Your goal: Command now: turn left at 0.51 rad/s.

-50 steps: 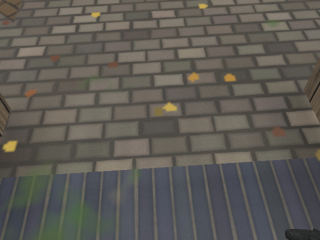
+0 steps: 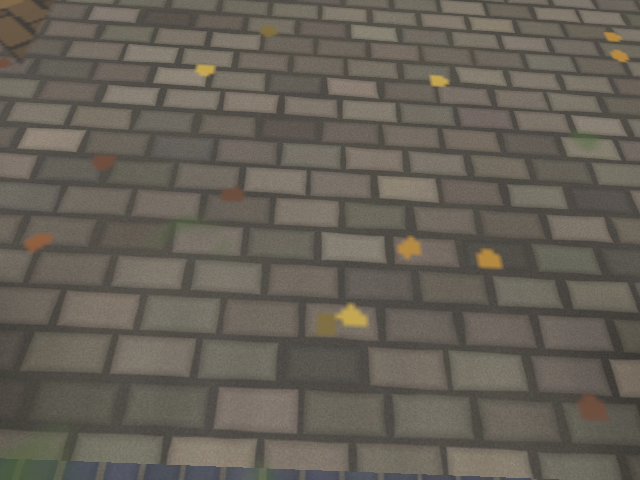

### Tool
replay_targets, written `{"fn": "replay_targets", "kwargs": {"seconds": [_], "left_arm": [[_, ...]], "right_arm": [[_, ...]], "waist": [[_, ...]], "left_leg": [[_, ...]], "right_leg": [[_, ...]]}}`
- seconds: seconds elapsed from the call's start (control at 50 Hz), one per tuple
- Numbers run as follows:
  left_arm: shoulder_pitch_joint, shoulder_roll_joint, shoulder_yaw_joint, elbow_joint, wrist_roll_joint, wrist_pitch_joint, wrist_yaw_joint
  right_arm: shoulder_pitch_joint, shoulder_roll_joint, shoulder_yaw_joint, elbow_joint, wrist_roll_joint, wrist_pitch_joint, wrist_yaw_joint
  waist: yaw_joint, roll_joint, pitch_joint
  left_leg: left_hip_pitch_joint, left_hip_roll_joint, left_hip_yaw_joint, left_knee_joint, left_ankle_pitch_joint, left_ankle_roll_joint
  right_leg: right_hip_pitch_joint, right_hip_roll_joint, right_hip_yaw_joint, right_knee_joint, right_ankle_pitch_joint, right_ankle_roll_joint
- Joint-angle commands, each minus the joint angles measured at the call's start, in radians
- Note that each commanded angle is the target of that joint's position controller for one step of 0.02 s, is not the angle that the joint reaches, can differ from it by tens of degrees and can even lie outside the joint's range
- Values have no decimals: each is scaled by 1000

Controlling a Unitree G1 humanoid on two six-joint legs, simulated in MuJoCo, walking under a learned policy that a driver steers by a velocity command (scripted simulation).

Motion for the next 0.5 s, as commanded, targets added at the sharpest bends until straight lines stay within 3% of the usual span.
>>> {"fn": "replay_targets", "kwargs": {"seconds": [0.02,0.04,0.06,0.12,0.24,0.3,0.32,0.36,0.4,0.42,0.44,0.46,0.48,0.5], "left_arm": [[-60,106,34,-82,-5,-16,10],[-39,115,41,-60,1,-15,17],[-30,113,43,-54,6,-17,18],[-16,86,37,-50,-7,-29,11],[-37,66,16,-41,-13,-34,-7],[-11,70,8,-22,-19,-46,-29],[-12,76,6,-20,-22,-53,-36],[10,76,2,-6,-31,-73,-48],[82,68,-1,33,-30,-92,-55],[148,83,0,55,-28,-101,-55],[235,144,10,79,-27,-107,-50],[284,240,36,96,-20,-112,-60],[282,192,25,83,-13,-124,-60],[267,156,15,78,-13,-133,-57]], "right_arm": [[-22,-216,-53,-83,0,-50,-11],[-60,-179,-41,-93,22,-51,-17],[-70,-159,-33,-97,28,-49,-24],[-33,-140,-25,-99,25,-45,-36],[-29,-146,-24,-90,16,-34,-37],[-25,-120,-11,-64,20,-34,-25],[-21,-136,-13,-55,21,-35,-21],[-29,-154,-15,-44,23,-39,-19],[-44,-133,-8,-41,27,-52,-16],[-77,-95,3,-52,22,-62,-15],[-118,-37,17,-81,13,-78,-11],[-178,-71,5,-133,26,-103,-13],[-220,-134,-12,-136,41,-123,-14],[-210,-134,-16,-128,49,-136,-5]], "waist": [[13,180,-58],[23,166,-67],[29,168,-79],[25,150,-125],[-12,180,-110],[-27,195,-93],[-32,206,-65],[-16,177,-28],[23,136,-24],[49,91,-34],[61,-74,-60],[74,-241,20],[102,-165,72],[83,-128,66]], "left_leg": [[148,261,-406,-358,224,185],[160,236,-370,-345,223,146],[150,214,-343,-335,279,138],[223,196,-319,-313,379,148],[218,188,-324,-306,331,167],[152,177,-347,-374,-83,168],[132,184,-365,-391,-170,168],[99,186,-368,-386,-261,156],[50,155,-333,-337,-271,124],[-6,114,-279,-235,-215,92],[-139,0,-105,12,-145,27],[-352,-87,8,144,-217,-15],[-453,-36,-59,274,-257,-29],[-488,-4,-85,323,-188,-27]], "right_leg": [[-233,35,123,291,-23,-14],[-232,28,127,283,31,-10],[-201,35,124,299,72,-1],[-184,55,123,256,132,19],[-41,37,109,-31,128,43],[65,36,60,-157,126,23],[82,44,37,-183,115,9],[142,58,11,-288,145,-37],[260,63,18,-403,167,-92],[337,0,115,-445,145,-128],[440,-147,355,-535,50,-206],[472,-290,676,-651,-48,-340],[491,-320,739,-675,-58,-373],[522,-287,671,-663,-28,-343]]}}
Velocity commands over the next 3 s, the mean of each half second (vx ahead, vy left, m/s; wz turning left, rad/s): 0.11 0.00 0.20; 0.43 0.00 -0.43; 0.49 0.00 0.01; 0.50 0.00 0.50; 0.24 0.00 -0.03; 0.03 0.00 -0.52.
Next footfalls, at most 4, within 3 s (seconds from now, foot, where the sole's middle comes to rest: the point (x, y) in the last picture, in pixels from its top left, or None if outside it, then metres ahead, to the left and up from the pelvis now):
0.42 right None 0.06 -0.12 -0.77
0.82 left None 0.33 0.13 -0.77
1.28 right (397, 442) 0.55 -0.20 -0.77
1.84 left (304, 309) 0.87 0.00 -0.77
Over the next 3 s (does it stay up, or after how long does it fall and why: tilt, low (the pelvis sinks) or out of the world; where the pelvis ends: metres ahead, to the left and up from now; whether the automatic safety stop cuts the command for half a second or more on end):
stays up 1.06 -0.04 0.01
